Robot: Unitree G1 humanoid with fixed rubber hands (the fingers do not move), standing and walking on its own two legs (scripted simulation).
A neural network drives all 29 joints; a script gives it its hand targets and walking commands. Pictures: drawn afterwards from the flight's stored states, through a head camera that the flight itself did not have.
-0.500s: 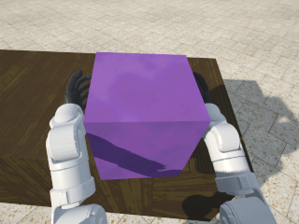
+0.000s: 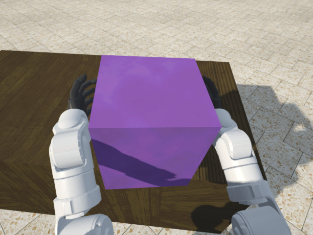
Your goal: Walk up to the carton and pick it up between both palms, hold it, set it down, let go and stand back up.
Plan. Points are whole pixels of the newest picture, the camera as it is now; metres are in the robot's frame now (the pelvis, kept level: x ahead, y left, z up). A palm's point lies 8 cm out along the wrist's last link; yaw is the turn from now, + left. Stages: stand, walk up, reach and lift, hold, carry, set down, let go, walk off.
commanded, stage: hold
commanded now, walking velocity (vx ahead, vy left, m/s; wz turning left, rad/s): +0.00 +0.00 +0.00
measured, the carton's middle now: (148, 126) +0.33 +0.01 +0.13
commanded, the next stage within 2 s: set down in 0.76 s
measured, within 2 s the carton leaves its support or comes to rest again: neither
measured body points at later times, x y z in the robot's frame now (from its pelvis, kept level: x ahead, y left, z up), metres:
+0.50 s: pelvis -0.01 +0.01 +0.00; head -0.01 +0.00 +0.45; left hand +0.34 +0.20 +0.19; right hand +0.38 -0.10 +0.16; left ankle -0.01 +0.11 -0.76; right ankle +0.00 -0.11 -0.76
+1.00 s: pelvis -0.01 -0.01 +0.00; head -0.01 -0.01 +0.45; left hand +0.34 +0.20 +0.18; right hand +0.39 -0.10 +0.16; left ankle -0.01 +0.11 -0.76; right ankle +0.00 -0.11 -0.76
